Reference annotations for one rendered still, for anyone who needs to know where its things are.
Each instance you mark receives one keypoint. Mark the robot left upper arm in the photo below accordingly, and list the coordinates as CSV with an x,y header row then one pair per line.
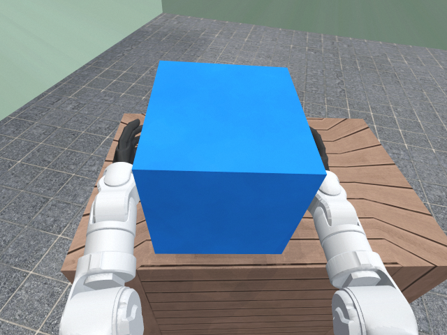
x,y
111,311

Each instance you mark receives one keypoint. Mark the robot left forearm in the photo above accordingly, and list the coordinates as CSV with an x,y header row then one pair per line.
x,y
108,260

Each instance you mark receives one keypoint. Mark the robot right forearm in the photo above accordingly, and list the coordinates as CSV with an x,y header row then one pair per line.
x,y
350,259

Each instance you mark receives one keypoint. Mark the carton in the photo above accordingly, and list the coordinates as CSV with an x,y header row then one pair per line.
x,y
226,162

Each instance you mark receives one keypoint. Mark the right robot hand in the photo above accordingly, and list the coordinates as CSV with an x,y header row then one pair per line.
x,y
321,147

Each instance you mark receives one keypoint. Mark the left robot hand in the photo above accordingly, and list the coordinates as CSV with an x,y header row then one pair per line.
x,y
125,150

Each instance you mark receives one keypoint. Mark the pedestal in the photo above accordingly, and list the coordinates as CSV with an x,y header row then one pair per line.
x,y
288,293

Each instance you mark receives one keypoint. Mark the robot right upper arm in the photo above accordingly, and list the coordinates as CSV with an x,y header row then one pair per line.
x,y
371,310

